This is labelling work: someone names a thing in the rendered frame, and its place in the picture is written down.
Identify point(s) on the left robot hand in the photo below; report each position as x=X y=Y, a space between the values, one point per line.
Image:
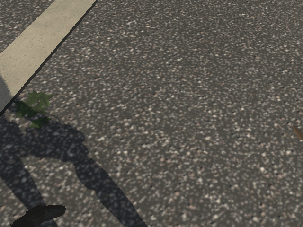
x=38 y=214

